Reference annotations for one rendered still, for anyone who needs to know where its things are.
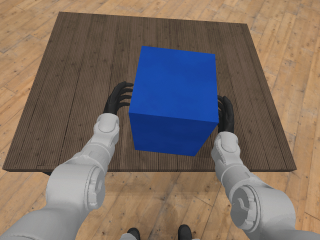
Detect left robot hand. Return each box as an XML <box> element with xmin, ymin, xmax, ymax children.
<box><xmin>103</xmin><ymin>81</ymin><xmax>134</xmax><ymax>115</ymax></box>

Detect robot left shin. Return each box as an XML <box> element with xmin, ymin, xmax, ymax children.
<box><xmin>120</xmin><ymin>233</ymin><xmax>136</xmax><ymax>239</ymax></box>

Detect left robot upper arm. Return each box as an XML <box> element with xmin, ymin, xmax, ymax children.
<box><xmin>0</xmin><ymin>164</ymin><xmax>106</xmax><ymax>240</ymax></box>

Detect left robot foot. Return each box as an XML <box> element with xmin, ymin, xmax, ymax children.
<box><xmin>127</xmin><ymin>227</ymin><xmax>141</xmax><ymax>240</ymax></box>

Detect table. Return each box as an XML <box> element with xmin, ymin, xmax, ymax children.
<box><xmin>2</xmin><ymin>11</ymin><xmax>297</xmax><ymax>176</ymax></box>

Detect left robot forearm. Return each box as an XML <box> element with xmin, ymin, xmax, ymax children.
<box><xmin>45</xmin><ymin>113</ymin><xmax>120</xmax><ymax>202</ymax></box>

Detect right robot forearm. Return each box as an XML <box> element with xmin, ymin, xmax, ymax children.
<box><xmin>211</xmin><ymin>131</ymin><xmax>296</xmax><ymax>224</ymax></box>

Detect carton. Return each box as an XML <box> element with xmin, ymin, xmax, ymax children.
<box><xmin>128</xmin><ymin>46</ymin><xmax>219</xmax><ymax>157</ymax></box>

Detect right robot upper arm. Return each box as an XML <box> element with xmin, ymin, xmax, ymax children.
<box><xmin>230</xmin><ymin>184</ymin><xmax>320</xmax><ymax>240</ymax></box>

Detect right robot hand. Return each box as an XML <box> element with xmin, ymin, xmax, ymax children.
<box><xmin>217</xmin><ymin>95</ymin><xmax>235</xmax><ymax>134</ymax></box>

